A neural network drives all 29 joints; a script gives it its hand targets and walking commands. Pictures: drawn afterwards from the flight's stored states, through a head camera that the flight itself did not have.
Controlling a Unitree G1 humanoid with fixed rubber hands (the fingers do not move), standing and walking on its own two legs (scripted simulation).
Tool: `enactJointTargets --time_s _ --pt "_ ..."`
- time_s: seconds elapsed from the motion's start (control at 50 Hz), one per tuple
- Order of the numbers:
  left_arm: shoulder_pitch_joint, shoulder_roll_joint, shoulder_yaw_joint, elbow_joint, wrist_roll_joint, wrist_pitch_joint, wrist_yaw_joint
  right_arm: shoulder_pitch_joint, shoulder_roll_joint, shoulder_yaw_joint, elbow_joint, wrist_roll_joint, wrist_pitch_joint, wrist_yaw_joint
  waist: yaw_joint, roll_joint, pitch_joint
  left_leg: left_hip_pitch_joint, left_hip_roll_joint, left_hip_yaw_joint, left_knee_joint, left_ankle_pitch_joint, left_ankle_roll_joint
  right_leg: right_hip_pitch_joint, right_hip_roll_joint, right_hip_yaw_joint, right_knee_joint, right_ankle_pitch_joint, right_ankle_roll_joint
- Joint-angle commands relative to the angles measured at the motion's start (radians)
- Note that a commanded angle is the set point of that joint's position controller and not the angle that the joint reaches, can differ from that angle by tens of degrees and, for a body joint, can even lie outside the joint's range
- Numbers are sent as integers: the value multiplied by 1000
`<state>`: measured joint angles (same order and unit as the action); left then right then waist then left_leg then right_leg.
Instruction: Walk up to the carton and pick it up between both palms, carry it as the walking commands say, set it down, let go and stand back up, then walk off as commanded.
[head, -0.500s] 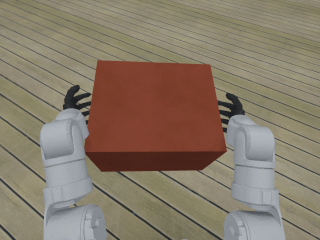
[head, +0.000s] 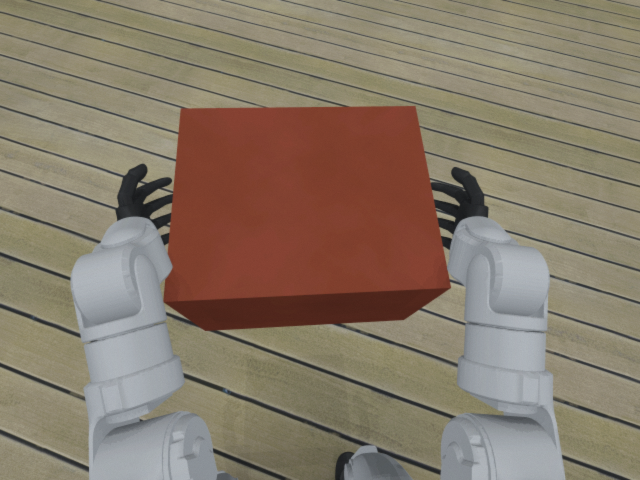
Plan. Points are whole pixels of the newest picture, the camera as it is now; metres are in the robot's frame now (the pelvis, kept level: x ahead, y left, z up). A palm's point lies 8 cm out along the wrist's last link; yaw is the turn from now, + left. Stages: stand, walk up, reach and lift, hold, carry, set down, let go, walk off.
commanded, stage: carry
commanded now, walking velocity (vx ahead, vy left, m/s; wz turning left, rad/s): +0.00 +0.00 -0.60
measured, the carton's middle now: (303, 225) +0.43 +0.04 +0.01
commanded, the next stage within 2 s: none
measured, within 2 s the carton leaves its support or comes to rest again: neither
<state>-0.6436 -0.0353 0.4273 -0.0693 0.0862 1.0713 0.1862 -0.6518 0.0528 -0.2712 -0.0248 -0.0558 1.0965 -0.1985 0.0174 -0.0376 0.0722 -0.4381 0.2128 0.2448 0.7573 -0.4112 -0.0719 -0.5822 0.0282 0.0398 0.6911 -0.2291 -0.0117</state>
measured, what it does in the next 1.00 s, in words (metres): walks backwards: left foot, then right foot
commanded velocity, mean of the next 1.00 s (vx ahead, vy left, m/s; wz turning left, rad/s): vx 0.00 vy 0.00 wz -0.04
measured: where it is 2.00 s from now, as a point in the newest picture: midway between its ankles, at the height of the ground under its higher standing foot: outside the picture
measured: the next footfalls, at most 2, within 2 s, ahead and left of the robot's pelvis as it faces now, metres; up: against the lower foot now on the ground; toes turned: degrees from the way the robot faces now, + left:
left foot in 0.28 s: -0.01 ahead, +0.10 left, +0.00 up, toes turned -2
right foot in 0.54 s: +0.01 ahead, -0.14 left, +0.00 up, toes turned -6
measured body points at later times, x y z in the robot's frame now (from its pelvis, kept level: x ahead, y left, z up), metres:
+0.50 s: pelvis -0.06 -0.01 +0.01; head +0.03 -0.01 +0.45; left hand +0.35 +0.14 +0.09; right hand +0.29 -0.23 +0.10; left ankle -0.04 +0.10 -0.71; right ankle -0.04 -0.14 -0.69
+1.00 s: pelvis -0.16 -0.02 +0.01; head -0.14 -0.02 +0.46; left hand +0.22 +0.11 +0.13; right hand +0.16 -0.25 +0.13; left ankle -0.07 +0.10 -0.71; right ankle -0.03 -0.14 -0.71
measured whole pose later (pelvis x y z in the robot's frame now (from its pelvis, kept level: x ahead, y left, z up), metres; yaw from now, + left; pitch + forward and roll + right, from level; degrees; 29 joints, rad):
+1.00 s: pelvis -0.16 -0.02 +0.01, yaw -10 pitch +1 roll +2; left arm -0.55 -0.07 0.39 -0.04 0.09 1.09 0.18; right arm -0.53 0.06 -0.29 -0.06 -0.08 1.14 -0.17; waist 0.00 -0.04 0.00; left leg -0.42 0.05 0.12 0.63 -0.34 -0.02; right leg -0.50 0.02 0.06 0.53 -0.06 -0.02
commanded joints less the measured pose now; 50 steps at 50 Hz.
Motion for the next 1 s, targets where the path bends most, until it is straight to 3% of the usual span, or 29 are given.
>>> enactJointTargets --time_s 0.0,0.04,0.06,0.12,0.2,0.22,0.24,0.26,0.28,0.3,0.34,0.4,0.42,0.46,0.48,0.5,0.52,0.54,0.58,0.6,0.64,0.68,0.7,0.76,0.78,0.82,0.86,0.9,0.98 --pt "-651 -978 -861 -95 -471 30 -269 -637 927 662 -207 316 -39 208 9 -200 -751 -311 -166 -130 346 -304 -67 871 -312 384 1 1479 -142" --pt "-668 -1026 -858 -96 -469 31 -276 -702 963 691 -252 352 -50 217 5 -130 -728 -225 -152 -171 242 -212 -64 756 -259 308 -83 1111 -124" --pt "-686 -1022 -855 -93 -451 22 -270 -774 955 706 -284 370 -57 222 15 -110 -707 -236 -185 -161 166 -226 -65 775 -245 330 -63 1121 -128" --pt "-649 -1010 -838 -67 -429 4 -259 -910 954 752 -370 416 -79 218 26 -202 -790 -207 -185 -176 78 -139 -42 855 -248 329 -33 1196 -132" --pt "-573 -1001 -836 -125 -422 7 -254 -725 970 740 -335 417 -54 225 4 -119 -816 105 -210 -161 -170 -12 -11 627 -219 273 -77 965 -124" --pt "-605 -998 -856 -150 -436 6 -252 -672 975 724 -309 407 -50 229 -21 -75 -818 277 -159 -186 -321 185 21 505 -174 207 -32 848 -82" --pt "-648 -990 -860 -168 -440 7 -247 -650 990 711 -255 406 -45 233 -29 29 -835 482 -51 -239 -316 482 54 319 -115 130 5 561 -44" --pt "-681 -994 -880 -200 -455 6 -246 -631 969 679 -257 393 -54 236 -28 284 -854 747 138 -370 -202 1002 142 11 -21 10 100 -104 -13" --pt "-735 -981 -890 -232 -465 10 -245 -641 959 666 -257 390 -53 237 -35 394 -826 831 221 -419 -141 1328 226 -159 28 -60 243 -397 -21" --pt "-742 -979 -886 -206 -455 18 -248 -621 952 651 -230 366 -46 239 -34 325 -770 780 242 -377 -158 1370 241 -167 -23 -53 309 -400 -16" --pt "-799 -993 -899 -179 -449 16 -249 -670 967 653 -187 352 -35 248 -33 203 -715 646 176 -264 -158 1110 224 -87 -24 -81 281 -255 11" --pt "-729 -997 -891 -131 -465 25 -255 -656 927 651 -221 329 -34 236 -39 186 -727 641 122 -226 -121 1071 204 -16 -9 -100 116 -236 8" --pt "-679 -1014 -900 -93 -464 35 -256 -627 908 634 -233 313 -36 229 -37 241 -740 649 101 -227 -96 1137 194 27 4 -121 41 -214 10" --pt "-599 -999 -884 -60 -441 42 -262 -559 890 631 -205 294 -28 221 -18 219 -749 512 79 -200 -45 1031 141 262 -20 -79 -238 92 -12" --pt "-637 -992 -873 -69 -448 35 -267 -579 892 635 -185 292 -30 221 -12 162 -779 343 28 -186 -10 742 83 457 -125 60 -250 428 -47" --pt "-513 -977 -851 -69 -427 31 -271 -527 912 677 -223 309 -26 227 -2 -36 -852 93 -50 -152 58 294 15 715 -284 245 -132 1013 -109" --pt "-563 -970 -849 -35 -418 29 -271 -622 910 693 -234 316 -25 225 4 -216 -814 -77 -137 -147 98 -181 -2 810 -342 306 -105 1200 -158" --pt "-631 -979 -860 -37 -414 24 -264 -670 914 683 -197 324 -25 230 8 -158 -772 -98 -160 -174 100 -227 7 769 -335 296 -105 1124 -177" --pt "-635 -957 -836 -1 -392 30 -263 -656 912 669 -124 316 -14 237 10 -124 -722 1 -187 -164 -15 -164 22 604 -296 225 -198 686 -151" --pt "-654 -962 -823 -9 -388 25 -263 -711 936 686 -142 340 -18 239 8 -167 -701 59 -206 -133 -64 -112 16 548 -269 196 -219 569 -139" --pt "-615 -971 -819 11 -385 18 -262 -752 935 711 -207 354 -32 236 -7 -119 -741 172 -188 -129 -217 112 34 545 -214 139 -138 740 -94" --pt "-551 -953 -813 17 -383 23 -260 -664 937 703 -175 350 -24 239 -18 -96 -779 305 -133 -175 -246 225 48 462 -174 114 -111 636 -61" --pt "-545 -947 -815 16 -384 25 -263 -664 925 695 -184 347 -27 239 -17 -8 -805 348 -87 -230 -208 303 74 398 -157 106 -131 427 -49" --pt "-591 -923 -833 -6 -381 23 -261 -588 901 647 -92 309 -20 242 -8 93 -751 324 17 -290 -221 440 111 347 -101 44 -139 130 -30" --pt "-625 -925 -847 -21 -390 22 -268 -617 895 649 -110 305 -22 244 -6 61 -740 279 20 -285 -231 334 121 358 -97 56 -170 94 -36" --pt "-650 -928 -845 -19 -388 26 -265 -629 898 637 -102 298 -17 240 1 27 -697 215 -83 -209 -197 -21 81 334 -157 171 -287 19 -53" --pt "-620 -903 -828 25 -379 40 -263 -586 886 619 -49 269 -7 228 5 -36 -657 181 -167 -144 -109 -40 48 303 -215 245 -384 -156 -66" --pt "-665 -892 -828 33 -373 44 -260 -582 871 606 -17 254 1 229 -4 -71 -636 261 -206 -119 -60 -55 57 204 -216 238 -439 -265 -58" --pt "-618 -878 -804 29 -353 48 -261 -539 887 627 -4 261 14 233 -11 -142 -618 307 -226 -109 -104 -40 70 206 -177 174 -448 -206 -18"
